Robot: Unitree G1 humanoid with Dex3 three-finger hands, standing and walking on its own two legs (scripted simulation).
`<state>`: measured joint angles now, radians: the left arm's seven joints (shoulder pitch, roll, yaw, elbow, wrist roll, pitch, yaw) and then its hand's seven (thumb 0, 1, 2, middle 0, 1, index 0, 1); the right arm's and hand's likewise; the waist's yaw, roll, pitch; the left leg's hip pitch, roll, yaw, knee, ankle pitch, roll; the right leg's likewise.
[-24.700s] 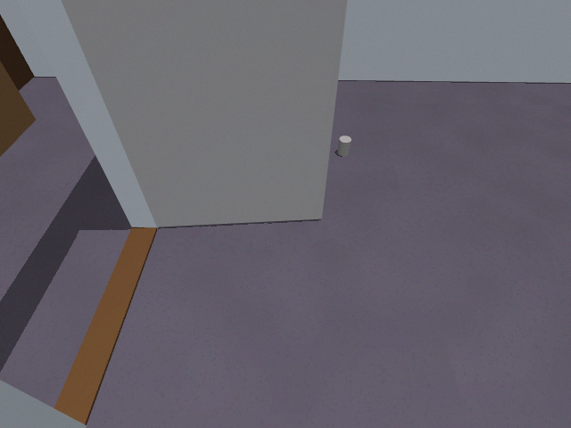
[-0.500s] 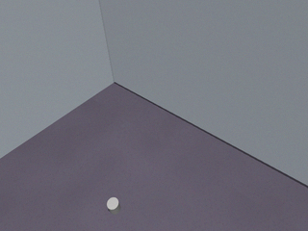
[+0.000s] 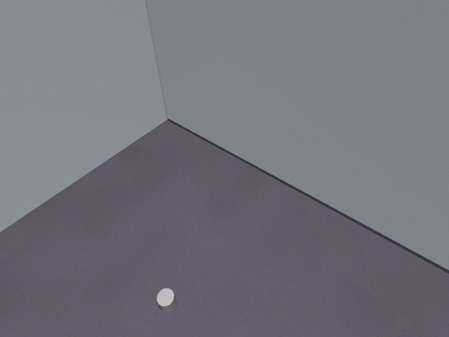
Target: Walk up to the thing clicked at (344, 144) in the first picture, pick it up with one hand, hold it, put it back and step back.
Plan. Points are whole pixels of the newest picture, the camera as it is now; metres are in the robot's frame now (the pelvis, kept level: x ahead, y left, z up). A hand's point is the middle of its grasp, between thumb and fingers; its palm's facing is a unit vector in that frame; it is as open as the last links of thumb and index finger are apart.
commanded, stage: stand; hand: left
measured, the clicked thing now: (167, 300) +0.41 +0.25 -0.74
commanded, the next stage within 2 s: rise first in 1.58 s
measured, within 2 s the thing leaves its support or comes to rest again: neither
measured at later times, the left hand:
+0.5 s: hand out of the picture +0.07 +0.25 -0.16, palm faces -0.02 -0.94 -0.34, open 7.3 cm
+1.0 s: hand out of the picture +0.08 +0.25 -0.16, palm faces -0.03 -0.94 -0.34, open 7.3 cm
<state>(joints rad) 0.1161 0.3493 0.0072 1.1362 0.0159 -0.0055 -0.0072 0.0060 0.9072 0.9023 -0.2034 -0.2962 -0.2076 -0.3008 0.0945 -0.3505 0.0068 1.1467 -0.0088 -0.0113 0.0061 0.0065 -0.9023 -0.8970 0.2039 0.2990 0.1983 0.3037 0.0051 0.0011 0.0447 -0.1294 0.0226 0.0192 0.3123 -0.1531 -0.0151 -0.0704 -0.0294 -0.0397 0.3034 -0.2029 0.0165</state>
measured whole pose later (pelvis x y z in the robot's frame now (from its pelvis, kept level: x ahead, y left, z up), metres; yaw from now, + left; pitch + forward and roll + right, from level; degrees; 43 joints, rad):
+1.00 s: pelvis +0.01 +0.00 +0.00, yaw +0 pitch -1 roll +0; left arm 0.12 0.35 0.01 1.13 0.02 -0.01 0.00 0.01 0.91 0.90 -0.20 -0.30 -0.21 -0.30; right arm 0.10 -0.35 0.00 1.14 -0.01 -0.01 0.01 0.01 -0.90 -0.90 0.20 0.30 0.20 0.30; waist 0.00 0.00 0.05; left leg -0.13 0.03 0.02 0.31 -0.17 -0.02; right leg -0.06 -0.02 -0.04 0.29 -0.21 0.01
